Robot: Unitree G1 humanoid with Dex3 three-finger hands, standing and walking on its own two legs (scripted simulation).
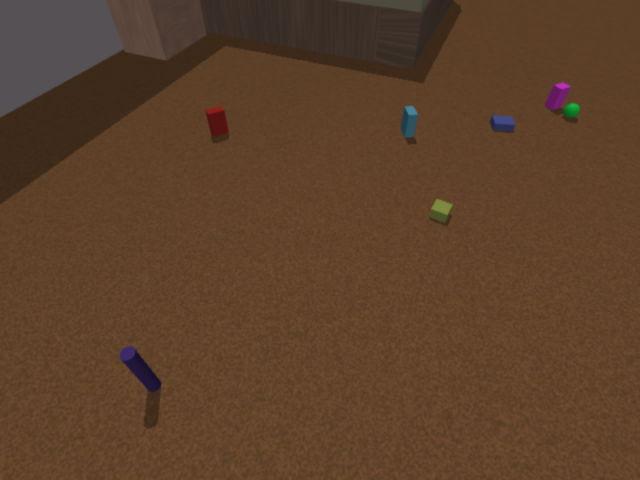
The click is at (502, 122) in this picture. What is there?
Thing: flat box
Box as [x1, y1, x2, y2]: [490, 115, 514, 130]
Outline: 492,115 490,120 492,129 513,129 514,122 511,116
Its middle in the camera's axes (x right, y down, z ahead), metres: +1.05 -0.65 +2.23
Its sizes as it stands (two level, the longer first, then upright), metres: 0.112 0.089 0.041
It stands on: the floor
